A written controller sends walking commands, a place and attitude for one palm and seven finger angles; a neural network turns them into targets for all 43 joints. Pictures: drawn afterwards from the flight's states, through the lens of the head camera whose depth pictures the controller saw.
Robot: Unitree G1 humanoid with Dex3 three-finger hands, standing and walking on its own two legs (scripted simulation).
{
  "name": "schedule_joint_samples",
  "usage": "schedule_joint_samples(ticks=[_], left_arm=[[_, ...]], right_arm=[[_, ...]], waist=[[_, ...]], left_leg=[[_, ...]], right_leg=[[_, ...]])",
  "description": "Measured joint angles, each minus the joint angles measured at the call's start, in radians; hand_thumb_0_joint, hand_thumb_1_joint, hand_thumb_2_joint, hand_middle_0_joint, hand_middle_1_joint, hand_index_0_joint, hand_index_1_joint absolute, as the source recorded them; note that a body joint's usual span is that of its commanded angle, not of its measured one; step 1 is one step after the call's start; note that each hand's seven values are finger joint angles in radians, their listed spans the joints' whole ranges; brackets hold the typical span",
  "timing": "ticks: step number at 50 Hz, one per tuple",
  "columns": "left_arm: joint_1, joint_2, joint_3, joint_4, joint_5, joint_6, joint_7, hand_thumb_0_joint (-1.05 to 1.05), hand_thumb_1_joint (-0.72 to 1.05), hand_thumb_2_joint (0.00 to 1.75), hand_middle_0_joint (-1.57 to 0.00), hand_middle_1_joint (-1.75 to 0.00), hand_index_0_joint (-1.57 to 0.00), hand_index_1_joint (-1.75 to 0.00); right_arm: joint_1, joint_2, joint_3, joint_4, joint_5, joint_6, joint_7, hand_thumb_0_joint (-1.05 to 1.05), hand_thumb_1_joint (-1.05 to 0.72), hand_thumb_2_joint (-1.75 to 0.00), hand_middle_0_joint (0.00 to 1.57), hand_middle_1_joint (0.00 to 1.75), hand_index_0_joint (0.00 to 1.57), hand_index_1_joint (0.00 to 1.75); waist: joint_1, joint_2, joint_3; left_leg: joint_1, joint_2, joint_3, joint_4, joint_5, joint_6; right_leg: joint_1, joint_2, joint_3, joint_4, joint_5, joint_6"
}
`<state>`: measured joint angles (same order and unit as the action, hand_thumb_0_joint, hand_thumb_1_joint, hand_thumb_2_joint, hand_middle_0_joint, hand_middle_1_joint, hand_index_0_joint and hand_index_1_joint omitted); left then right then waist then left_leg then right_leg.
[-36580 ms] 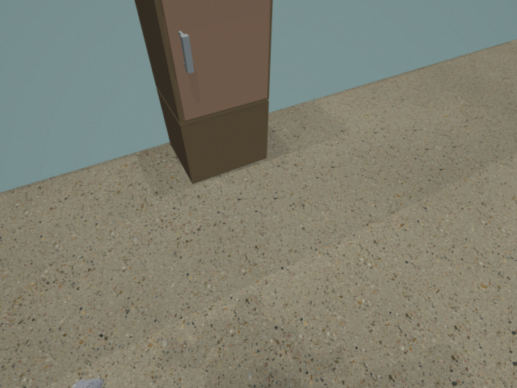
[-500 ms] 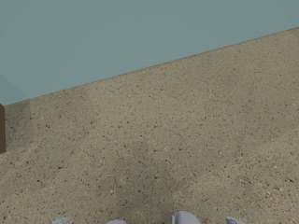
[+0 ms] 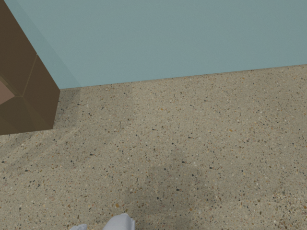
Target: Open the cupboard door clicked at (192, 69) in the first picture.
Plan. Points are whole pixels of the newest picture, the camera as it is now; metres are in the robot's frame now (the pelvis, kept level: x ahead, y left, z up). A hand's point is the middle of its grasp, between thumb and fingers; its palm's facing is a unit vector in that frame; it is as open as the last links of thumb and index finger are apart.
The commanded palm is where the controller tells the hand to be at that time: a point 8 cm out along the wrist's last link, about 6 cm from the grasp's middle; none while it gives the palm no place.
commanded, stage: turn to face it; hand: left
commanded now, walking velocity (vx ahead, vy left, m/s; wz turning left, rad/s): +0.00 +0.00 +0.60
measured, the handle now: out of the picture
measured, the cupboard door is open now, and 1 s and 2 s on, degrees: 40 40 40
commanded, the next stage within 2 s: take the last steps up to it in 1.32 s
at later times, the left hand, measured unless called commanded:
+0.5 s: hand out of the picture +0.08 +0.23 -0.16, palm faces +0.28 -0.91 -0.30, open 7.4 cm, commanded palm none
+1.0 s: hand out of the picture -0.05 +0.21 -0.19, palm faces +0.58 -0.77 -0.25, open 7.4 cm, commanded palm none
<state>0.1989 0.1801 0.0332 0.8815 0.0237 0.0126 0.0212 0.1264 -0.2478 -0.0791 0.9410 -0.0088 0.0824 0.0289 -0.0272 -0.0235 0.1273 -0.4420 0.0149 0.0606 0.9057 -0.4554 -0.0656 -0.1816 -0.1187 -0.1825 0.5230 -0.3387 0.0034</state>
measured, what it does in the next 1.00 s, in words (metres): steps on the spot, turning left: left foot, then right foot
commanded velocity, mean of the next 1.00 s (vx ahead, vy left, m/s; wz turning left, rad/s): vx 0.00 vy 0.00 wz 0.55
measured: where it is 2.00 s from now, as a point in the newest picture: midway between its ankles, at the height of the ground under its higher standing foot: outside the picture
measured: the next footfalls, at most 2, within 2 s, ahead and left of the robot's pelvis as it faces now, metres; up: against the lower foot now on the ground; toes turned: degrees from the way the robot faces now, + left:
left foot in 0.10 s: +0.05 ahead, +0.13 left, +0.00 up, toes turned +9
right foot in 0.50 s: +0.09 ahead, -0.13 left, +0.00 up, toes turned +15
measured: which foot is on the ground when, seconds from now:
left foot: up 0.00-0.08, down 0.10-0.50, up 0.52-0.84, down 0.86-1.00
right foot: down 0.00-0.10, up 0.12-0.48, down 0.50-0.86, up 0.88-1.00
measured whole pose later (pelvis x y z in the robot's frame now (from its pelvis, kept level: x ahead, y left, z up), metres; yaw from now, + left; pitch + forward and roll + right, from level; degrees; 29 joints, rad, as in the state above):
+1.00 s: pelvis +0.03 -0.01 -0.01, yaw +35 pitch +1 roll +0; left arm 0.20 0.27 0.08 0.94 0.02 0.07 0.02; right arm 0.10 -0.22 -0.05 0.90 -0.02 0.02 0.00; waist 0.01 -0.05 0.11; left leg -0.32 -0.01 0.04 0.60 -0.30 0.04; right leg -0.46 -0.10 -0.06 1.11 -0.50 0.08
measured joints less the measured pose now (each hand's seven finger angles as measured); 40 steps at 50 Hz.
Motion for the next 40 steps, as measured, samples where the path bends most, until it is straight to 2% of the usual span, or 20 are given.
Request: schedule_joint_samples(ticks=[3, 5, 6, 7, 8, 10, 13, 18, 23, 25, 26, 28, 30, 32, 35, 40], left_arm=[[0.021, 0.018, 0.010, 0.011, 0.002, 0.000, -0.003, 0.00, 0.91, 0.90, -0.21, -0.30, -0.20, -0.30], [0.044, 0.034, 0.019, 0.018, -0.003, 0.005, -0.007, 0.00, 0.91, 0.90, -0.21, -0.30, -0.20, -0.30], [0.048, 0.044, 0.023, 0.024, -0.008, 0.013, -0.010, 0.00, 0.91, 0.90, -0.21, -0.30, -0.20, -0.30], [0.042, 0.058, 0.027, 0.031, -0.008, 0.028, -0.009, 0.00, 0.91, 0.90, -0.21, -0.30, -0.20, -0.30], [0.034, 0.070, 0.032, 0.038, -0.007, 0.042, -0.005, 0.00, 0.91, 0.90, -0.21, -0.30, -0.20, -0.30], [0.013, 0.084, 0.040, 0.051, -0.007, 0.059, 0.000, 0.00, 0.91, 0.90, -0.20, -0.30, -0.20, -0.30], [-0.015, 0.093, 0.046, 0.047, -0.006, 0.060, -0.007, 0.01, 0.91, 0.90, -0.20, -0.30, -0.20, -0.30], [-0.046, 0.091, 0.044, 0.013, -0.007, 0.049, -0.013, 0.00, 0.91, 0.90, -0.20, -0.30, -0.19, -0.30], [-0.075, 0.075, 0.033, -0.018, -0.011, 0.035, -0.013, 0.00, 0.91, 0.90, -0.20, -0.30, -0.19, -0.30], [-0.070, 0.071, 0.027, -0.035, -0.011, 0.018, -0.012, 0.00, 0.91, 0.90, -0.20, -0.30, -0.19, -0.30], [-0.071, 0.060, 0.025, -0.036, -0.006, 0.009, -0.008, 0.00, 0.91, 0.90, -0.20, -0.30, -0.19, -0.30], [-0.068, 0.035, 0.014, -0.035, -0.002, 0.004, -0.002, 0.00, 0.91, 0.90, -0.20, -0.30, -0.20, -0.30], [-0.053, 0.016, 0.007, -0.033, -0.003, 0.005, 0.002, 0.00, 0.91, 0.90, -0.20, -0.30, -0.20, -0.30], [-0.037, 0.004, 0.002, -0.025, -0.003, 0.005, 0.003, 0.00, 0.91, 0.90, -0.20, -0.30, -0.20, -0.30], [-0.018, -0.004, -0.002, -0.013, -0.001, 0.004, 0.001, 0.00, 0.91, 0.90, -0.20, -0.30, -0.20, -0.30], [0.010, 0.009, 0.007, 0.003, 0.002, -0.001, -0.004, 0.00, 0.91, 0.90, -0.21, -0.30, -0.20, -0.30]], right_arm=[[-0.026, 0.007, 0.007, -0.011, 0.002, -0.007, 0.001, 0.01, -0.91, -0.90, 0.20, 0.29, 0.20, 0.30], [-0.035, 0.004, 0.012, -0.029, -0.001, -0.022, 0.003, 0.01, -0.91, -0.90, 0.20, 0.29, 0.20, 0.30], [-0.039, 0.004, 0.010, -0.039, -0.004, -0.033, 0.003, 0.01, -0.91, -0.90, 0.20, 0.29, 0.20, 0.30], [-0.044, 0.008, 0.011, -0.046, -0.005, -0.042, 0.000, 0.01, -0.91, -0.90, 0.20, 0.29, 0.20, 0.30], [-0.045, 0.012, 0.015, -0.052, -0.006, -0.049, -0.004, 0.01, -0.91, -0.90, 0.20, 0.29, 0.20, 0.30], [-0.038, 0.017, 0.021, -0.060, -0.008, -0.055, -0.016, 0.01, -0.91, -0.90, 0.20, 0.29, 0.20, 0.30], [-0.022, 0.021, 0.028, -0.055, -0.010, -0.055, -0.028, 0.00, -0.90, -0.90, 0.20, 0.29, 0.21, 0.30], [0.007, 0.026, 0.031, -0.037, -0.012, -0.050, -0.025, 0.01, -0.90, -0.90, 0.21, 0.30, 0.21, 0.30], [0.033, 0.025, 0.019, -0.023, -0.013, -0.034, -0.021, 0.01, -0.90, -0.90, 0.21, 0.30, 0.21, 0.30], [0.048, 0.023, 0.012, -0.022, -0.007, -0.025, -0.020, 0.01, -0.90, -0.90, 0.21, 0.30, 0.21, 0.30], [0.044, 0.015, 0.005, -0.016, -0.004, -0.021, -0.020, 0.01, -0.90, -0.90, 0.21, 0.30, 0.21, 0.30], [0.038, 0.000, -0.008, -0.007, -0.005, -0.008, -0.018, 0.01, -0.90, -0.90, 0.21, 0.30, 0.21, 0.30], [0.033, -0.008, -0.014, 0.001, -0.007, -0.001, -0.013, 0.01, -0.90, -0.90, 0.21, 0.30, 0.21, 0.30], [0.029, -0.009, -0.013, 0.005, -0.006, 0.002, -0.008, 0.01, -0.91, -0.90, 0.20, 0.29, 0.20, 0.30], [0.023, -0.003, -0.008, 0.005, -0.003, 0.003, -0.002, 0.01, -0.91, -0.90, 0.20, 0.29, 0.20, 0.30], [-0.008, 0.008, 0.005, 0.002, 0.001, -0.004, 0.002, 0.01, -0.91, -0.90, 0.20, 0.29, 0.20, 0.30]], waist=[[0.019, -0.021, 0.006], [0.024, -0.028, -0.004], [0.021, -0.030, -0.010], [0.024, -0.038, -0.006], [0.030, -0.043, -0.003], [0.034, -0.041, -0.007], [0.038, -0.026, -0.013], [0.030, 0.006, -0.027], [0.007, 0.041, -0.034], [0.005, 0.041, -0.047], [0.007, 0.053, -0.042], [-0.002, 0.068, -0.027], [-0.008, 0.066, -0.018], [-0.013, 0.052, -0.015], [-0.015, 0.022, -0.011], [0.012, -0.016, 0.000]], left_leg=[[0.061, -0.004, 0.024, -0.149, 0.026, 0.014], [0.124, -0.009, 0.037, -0.290, 0.144, 0.036], [0.116, -0.016, 0.032, -0.294, 0.181, 0.094], [0.099, -0.023, 0.025, -0.264, 0.170, 0.117], [0.092, -0.027, 0.019, -0.246, 0.151, 0.122], [0.094, -0.031, -0.001, -0.257, 0.141, 0.114], [0.114, -0.038, -0.033, -0.322, 0.180, 0.101], [0.132, -0.040, -0.090, -0.387, 0.223, 0.094], [0.107, -0.044, -0.158, -0.362, 0.219, 0.065], [0.075, -0.060, -0.179, -0.312, 0.197, 0.049], [0.050, -0.062, -0.183, -0.245, 0.122, 0.044], [-0.015, -0.069, -0.157, -0.034, -0.007, 0.038], [-0.064, -0.060, -0.112, 0.151, -0.016, 0.026], [-0.077, -0.041, -0.072, 0.217, 0.000, 0.012], [-0.045, -0.015, -0.028, 0.134, 0.005, 0.000], [0.049, -0.003, 0.018, -0.109, 0.010, 0.012]], right_leg=[[-0.005, -0.022, -0.037, 0.044, -0.032, 0.013], [-0.031, -0.039, -0.058, 0.120, -0.073, 0.027], [-0.067, -0.044, -0.046, 0.208, -0.112, 0.043], [-0.110, -0.039, -0.007, 0.312, -0.171, 0.053], [-0.153, -0.026, 0.035, 0.408, -0.208, 0.060], [-0.226, 0.001, 0.094, 0.548, -0.202, 0.073], [-0.291, 0.018, 0.145, 0.612, -0.126, 0.082], [-0.289, 0.037, 0.177, 0.482, -0.092, 0.086], [-0.187, 0.078, 0.173, 0.231, -0.066, 0.075], [-0.112, 0.082, 0.165, 0.061, -0.002, 0.057], [-0.111, 0.086, 0.156, 0.061, 0.003, 0.036], [-0.100, 0.075, 0.125, 0.079, -0.003, 0.005], [-0.070, 0.059, 0.100, 0.058, 0.001, -0.005], [-0.041, 0.041, 0.077, 0.027, 0.010, -0.005], [-0.010, 0.013, 0.036, -0.002, 0.013, 0.000], [0.000, -0.024, -0.032, 0.033, -0.023, 0.016]])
